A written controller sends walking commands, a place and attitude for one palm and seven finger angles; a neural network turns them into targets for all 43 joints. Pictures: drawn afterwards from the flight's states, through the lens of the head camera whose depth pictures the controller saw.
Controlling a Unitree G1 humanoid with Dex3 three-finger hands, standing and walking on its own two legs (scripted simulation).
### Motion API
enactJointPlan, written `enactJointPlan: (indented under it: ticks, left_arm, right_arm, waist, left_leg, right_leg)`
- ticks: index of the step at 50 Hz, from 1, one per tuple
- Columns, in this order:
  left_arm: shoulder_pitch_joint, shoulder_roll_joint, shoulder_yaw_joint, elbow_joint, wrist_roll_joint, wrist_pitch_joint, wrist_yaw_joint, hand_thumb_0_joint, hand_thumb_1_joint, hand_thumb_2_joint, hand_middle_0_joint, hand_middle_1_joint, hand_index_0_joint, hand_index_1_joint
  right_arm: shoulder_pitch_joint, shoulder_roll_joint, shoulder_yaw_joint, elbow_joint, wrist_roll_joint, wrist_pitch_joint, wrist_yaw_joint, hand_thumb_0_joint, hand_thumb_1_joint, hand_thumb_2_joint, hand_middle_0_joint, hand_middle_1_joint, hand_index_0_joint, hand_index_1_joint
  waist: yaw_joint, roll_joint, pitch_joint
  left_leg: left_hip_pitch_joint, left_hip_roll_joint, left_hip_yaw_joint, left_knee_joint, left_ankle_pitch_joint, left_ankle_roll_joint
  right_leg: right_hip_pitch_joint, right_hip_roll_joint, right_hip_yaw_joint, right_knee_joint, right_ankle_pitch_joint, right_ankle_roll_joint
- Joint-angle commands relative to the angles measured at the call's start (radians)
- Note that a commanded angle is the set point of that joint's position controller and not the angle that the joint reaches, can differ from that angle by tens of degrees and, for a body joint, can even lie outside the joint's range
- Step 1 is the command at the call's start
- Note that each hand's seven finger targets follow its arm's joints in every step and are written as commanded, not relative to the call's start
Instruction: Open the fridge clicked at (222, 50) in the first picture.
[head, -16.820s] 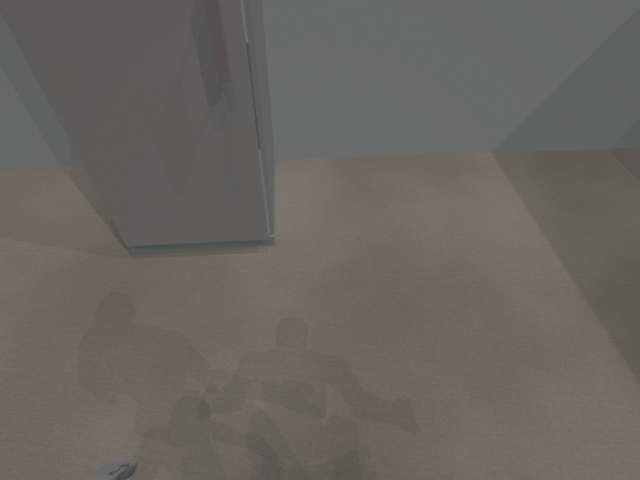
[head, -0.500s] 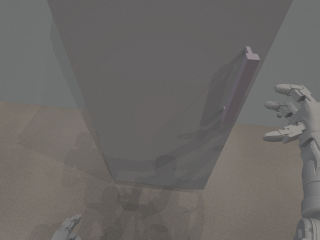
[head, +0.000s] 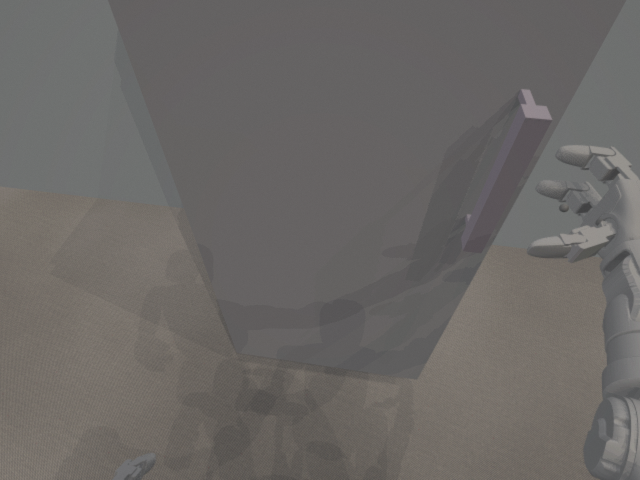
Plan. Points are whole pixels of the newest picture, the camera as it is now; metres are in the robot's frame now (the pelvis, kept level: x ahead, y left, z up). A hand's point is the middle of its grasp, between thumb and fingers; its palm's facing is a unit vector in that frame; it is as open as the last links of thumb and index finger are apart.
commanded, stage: move the hooked fingers beside the handle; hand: right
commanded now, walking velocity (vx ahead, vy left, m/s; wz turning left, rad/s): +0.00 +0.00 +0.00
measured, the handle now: (495, 178) +0.49 -0.17 +0.13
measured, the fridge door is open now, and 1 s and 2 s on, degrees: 0 0 0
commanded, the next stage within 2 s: feel for the door with the fingertips in 0.76 s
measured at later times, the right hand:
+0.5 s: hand (556, 211) +0.43 -0.23 +0.15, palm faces +0.05 +1.00 +0.00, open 14.0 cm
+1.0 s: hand (543, 205) +0.44 -0.22 +0.14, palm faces +0.02 +1.00 +0.00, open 14.0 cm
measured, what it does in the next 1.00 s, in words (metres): stands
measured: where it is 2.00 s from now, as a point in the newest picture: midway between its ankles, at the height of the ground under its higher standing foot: outside the picture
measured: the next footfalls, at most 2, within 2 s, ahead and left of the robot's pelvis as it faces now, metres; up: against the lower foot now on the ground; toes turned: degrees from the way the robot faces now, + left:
none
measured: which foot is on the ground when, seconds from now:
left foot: down 0.00-1.00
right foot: down 0.00-1.00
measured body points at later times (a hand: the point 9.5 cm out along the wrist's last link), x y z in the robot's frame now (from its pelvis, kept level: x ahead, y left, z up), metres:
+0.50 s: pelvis +0.00 +0.00 +0.00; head +0.02 +0.00 +0.45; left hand +0.08 +0.26 -0.11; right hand +0.42 -0.28 +0.15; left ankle -0.02 +0.12 -0.72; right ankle +0.05 -0.11 -0.72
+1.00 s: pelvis +0.00 +0.00 +0.00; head +0.04 -0.01 +0.44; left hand +0.06 +0.27 -0.11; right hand +0.43 -0.27 +0.14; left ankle -0.02 +0.12 -0.72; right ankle +0.05 -0.11 -0.72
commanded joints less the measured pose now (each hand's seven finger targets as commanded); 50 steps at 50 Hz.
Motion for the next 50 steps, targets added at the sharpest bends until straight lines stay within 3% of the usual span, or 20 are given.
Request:
enactJointPlan:
  ticks: [1, 5, 8, 9, 10, 12, 16, 18, 19, 24, 27, 29, 30, 37, 41, 44, 45, 47, 49, 50]
  left_arm:
    - [0.018, 0.160, 0.058, -0.113, -0.004, -0.024, 0.013, 0.000, 0.900, 0.900, -0.200, -0.300, -0.200, -0.300]
    - [0.013, 0.159, 0.063, -0.126, -0.004, -0.018, 0.012, 0.000, 0.900, 0.900, -0.200, -0.300, -0.200, -0.300]
    - [0.012, 0.156, 0.061, -0.125, -0.005, -0.016, 0.012, 0.000, 0.900, 0.900, -0.200, -0.300, -0.200, -0.300]
    - [0.018, 0.156, 0.063, -0.125, -0.005, -0.018, 0.015, 0.000, 0.900, 0.900, -0.200, -0.300, -0.200, -0.300]
    - [0.013, 0.161, 0.063, -0.120, -0.005, -0.016, 0.016, 0.000, 0.900, 0.900, -0.200, -0.300, -0.200, -0.300]
    - [0.011, 0.158, 0.059, -0.114, -0.007, -0.014, 0.019, 0.000, 0.900, 0.900, -0.200, -0.300, -0.200, -0.300]
    - [0.011, 0.156, 0.059, -0.115, -0.004, -0.018, 0.017, 0.000, 0.900, 0.900, -0.200, -0.300, -0.200, -0.300]
    - [0.008, 0.155, 0.058, -0.112, -0.005, -0.019, 0.016, 0.000, 0.900, 0.900, -0.200, -0.300, -0.200, -0.300]
    - [0.013, 0.155, 0.058, -0.115, -0.006, -0.019, 0.018, 0.000, 0.900, 0.900, -0.200, -0.300, -0.200, -0.300]
    - [0.019, 0.160, 0.056, -0.114, -0.003, -0.015, 0.019, 0.000, 0.900, 0.900, -0.200, -0.300, -0.200, -0.300]
    - [0.015, 0.156, 0.053, -0.106, -0.003, -0.013, 0.016, 0.000, 0.900, 0.900, -0.200, -0.300, -0.200, -0.300]
    - [0.025, 0.159, 0.056, -0.109, -0.001, -0.017, 0.017, 0.000, 0.900, 0.900, -0.200, -0.300, -0.200, -0.300]
    - [0.025, 0.162, 0.056, -0.107, -0.001, -0.015, 0.017, 0.000, 0.900, 0.900, -0.200, -0.300, -0.200, -0.300]
    - [0.036, 0.162, 0.056, -0.101, -0.002, -0.007, 0.018, 0.000, 0.900, 0.900, -0.200, -0.300, -0.200, -0.300]
    - [0.042, 0.164, 0.061, -0.105, -0.002, -0.007, 0.015, 0.000, 0.900, 0.900, -0.200, -0.300, -0.200, -0.300]
    - [0.043, 0.158, 0.062, -0.108, -0.003, -0.008, 0.014, 0.000, 0.900, 0.900, -0.200, -0.300, -0.200, -0.300]
    - [0.038, 0.158, 0.064, -0.111, -0.002, -0.009, 0.010, 0.000, 0.900, 0.900, -0.200, -0.300, -0.200, -0.300]
    - [0.035, 0.156, 0.064, -0.107, -0.004, -0.008, 0.008, 0.000, 0.900, 0.900, -0.200, -0.300, -0.200, -0.300]
    - [0.038, 0.154, 0.067, -0.112, -0.002, -0.011, 0.006, 0.000, 0.900, 0.900, -0.200, -0.300, -0.200, -0.300]
    - [0.029, 0.153, 0.067, -0.113, -0.002, -0.011, 0.003, 0.000, 0.900, 0.900, -0.200, -0.300, -0.200, -0.300]
  right_arm:
    - [-0.408, -0.278, -0.061, -0.187, 0.022, -0.070, -0.003, 0.000, 0.500, -0.300, 0.300, 1.200, 0.300, 1.200]
    - [-0.415, -0.277, -0.059, -0.242, 0.024, -0.088, -0.002, 0.000, 0.500, -0.300, 0.300, 1.200, 0.300, 1.200]
    - [-0.436, -0.244, -0.032, -0.253, 0.024, -0.090, -0.006, 0.000, 0.500, -0.300, 0.300, 1.200, 0.300, 1.200]
    - [-0.430, -0.252, -0.042, -0.260, 0.031, -0.094, -0.010, 0.000, 0.500, -0.300, 0.300, 1.200, 0.300, 1.200]
    - [-0.411, -0.280, -0.066, -0.245, 0.028, -0.091, -0.013, 0.000, 0.500, -0.300, 0.300, 1.200, 0.300, 1.200]
    - [-0.444, -0.271, -0.050, -0.217, 0.020, -0.084, -0.015, 0.000, 0.500, -0.300, 0.300, 1.200, 0.300, 1.200]
    - [-0.455, -0.251, -0.033, -0.251, 0.017, -0.095, -0.027, 0.000, 0.500, -0.300, 0.300, 1.200, 0.300, 1.200]
    - [-0.466, -0.223, -0.011, -0.233, 0.020, -0.092, -0.025, 0.000, 0.500, -0.300, 0.300, 1.200, 0.300, 1.200]
    - [-0.439, -0.229, -0.018, -0.220, 0.023, -0.094, -0.026, 0.000, 0.500, -0.300, 0.300, 1.200, 0.300, 1.200]
    - [-0.462, -0.263, -0.037, -0.180, 0.012, -0.091, -0.035, 0.000, 0.500, -0.300, 0.300, 1.200, 0.300, 1.200]
    - [-0.516, -0.253, -0.016, -0.177, 0.001, -0.102, -0.035, 0.000, 0.500, -0.300, 0.300, 1.200, 0.300, 1.200]
    - [-0.520, -0.261, -0.028, -0.175, 0.010, -0.115, -0.034, 0.000, 0.500, -0.300, 0.300, 1.200, 0.300, 1.200]
    - [-0.493, -0.279, -0.048, -0.155, 0.011, -0.112, -0.031, 0.000, 0.500, -0.300, 0.300, 1.200, 0.300, 1.200]
    - [-0.533, -0.270, -0.024, -0.119, 0.003, -0.109, -0.017, 0.000, 0.500, -0.300, 0.300, 1.200, 0.300, 1.200]
    - [-0.509, -0.284, -0.044, -0.157, 0.010, -0.119, -0.015, 0.000, 0.500, -0.300, 0.300, 1.200, 0.300, 1.200]
    - [-0.506, -0.232, -0.006, -0.180, 0.015, -0.117, -0.019, 0.000, 0.500, -0.300, 0.300, 1.200, 0.300, 1.200]
    - [-0.485, -0.223, -0.011, -0.194, 0.018, -0.112, -0.023, 0.000, 0.500, -0.300, 0.300, 1.200, 0.300, 1.200]
    - [-0.485, -0.194, 0.012, -0.205, 0.017, -0.098, -0.031, 0.000, 0.500, -0.300, 0.300, 1.200, 0.300, 1.200]
    - [-0.464, -0.185, 0.007, -0.239, 0.020, -0.094, -0.049, 0.000, 0.500, -0.300, 0.300, 1.200, 0.300, 1.200]
    - [-0.444, -0.180, 0.003, -0.241, 0.018, -0.086, -0.057, 0.000, 0.500, -0.300, 0.300, 1.200, 0.300, 1.200]
  waist:
    - [-0.008, -0.031, -0.275]
    - [-0.011, -0.054, -0.317]
    - [-0.002, -0.066, -0.305]
    - [0.003, -0.022, -0.308]
    - [-0.010, -0.031, -0.306]
    - [0.003, -0.035, -0.264]
    - [0.000, -0.063, -0.309]
    - [0.009, -0.053, -0.286]
    - [0.004, -0.019, -0.279]
    - [0.002, -0.013, -0.281]
    - [0.013, -0.061, -0.276]
    - [0.016, -0.011, -0.294]
    - [0.004, -0.018, -0.314]
    - [0.021, -0.038, -0.287]
    - [0.010, -0.052, -0.336]
    - [0.017, -0.035, -0.322]
    - [0.004, -0.065, -0.340]
    - [0.014, -0.065, -0.321]
    - [0.005, -0.035, -0.329]
    - [-0.001, -0.058, -0.330]
  left_leg:
    - [-0.044, -0.027, -0.038, -0.081, 0.311, 0.010]
    - [-0.043, -0.030, -0.039, -0.076, 0.307, 0.012]
    - [-0.074, -0.033, -0.032, -0.080, 0.263, 0.013]
    - [-0.058, -0.035, -0.033, -0.084, 0.271, 0.011]
    - [-0.051, -0.033, -0.037, -0.081, 0.273, 0.013]
    - [-0.076, -0.031, -0.034, -0.086, 0.243, 0.011]
    - [-0.080, -0.033, -0.031, -0.081, 0.236, 0.016]
    - [-0.098, -0.033, -0.028, -0.088, 0.212, 0.015]
    - [-0.079, -0.034, -0.027, -0.088, 0.212, 0.015]
    - [-0.076, -0.030, -0.032, -0.084, 0.209, 0.013]
    - [-0.107, -0.029, -0.033, -0.079, 0.199, 0.014]
    - [-0.088, -0.031, -0.034, -0.080, 0.209, 0.013]
    - [-0.077, -0.030, -0.039, -0.075, 0.227, 0.013]
    - [-0.112, -0.030, -0.034, -0.072, 0.212, 0.011]
    - [-0.098, -0.034, -0.034, -0.065, 0.237, 0.014]
    - [-0.097, -0.037, -0.028, -0.066, 0.242, 0.014]
    - [-0.098, -0.038, -0.028, -0.061, 0.256, 0.015]
    - [-0.120, -0.038, -0.022, -0.065, 0.240, 0.015]
    - [-0.093, -0.040, -0.021, -0.066, 0.252, 0.016]
    - [-0.094, -0.039, -0.025, -0.065, 0.260, 0.016]
  right_leg:
    - [0.276, 0.035, 0.060, -0.042, 0.164, -0.030]
    - [0.306, 0.033, 0.062, -0.036, 0.173, -0.031]
    - [0.319, 0.031, 0.073, -0.044, 0.147, -0.027]
    - [0.313, 0.030, 0.066, -0.036, 0.152, -0.035]
    - [0.297, 0.030, 0.070, -0.042, 0.143, -0.031]
    - [0.277, 0.030, 0.070, -0.047, 0.112, -0.030]
    - [0.320, 0.029, 0.082, -0.046, 0.126, -0.027]
    - [0.318, 0.028, 0.085, -0.050, 0.105, -0.026]
    - [0.295, 0.028, 0.078, -0.045, 0.103, -0.031]
    - [0.269, 0.031, 0.076, -0.043, 0.091, -0.033]
    - [0.281, 0.030, 0.084, -0.041, 0.086, -0.026]
    - [0.277, 0.030, 0.081, -0.031, 0.094, -0.033]
    - [0.275, 0.031, 0.080, -0.031, 0.101, -0.030]
    - [0.263, 0.029, 0.083, -0.028, 0.092, -0.029]
    - [0.294, 0.028, 0.084, -0.020, 0.127, -0.028]
    - [0.294, 0.028, 0.082, -0.018, 0.140, -0.032]
    - [0.312, 0.028, 0.084, -0.020, 0.154, -0.027]
    - [0.323, 0.024, 0.089, -0.024, 0.147, -0.025]
    - [0.314, 0.026, 0.084, -0.021, 0.163, -0.029]
    - [0.319, 0.027, 0.083, -0.024, 0.162, -0.026]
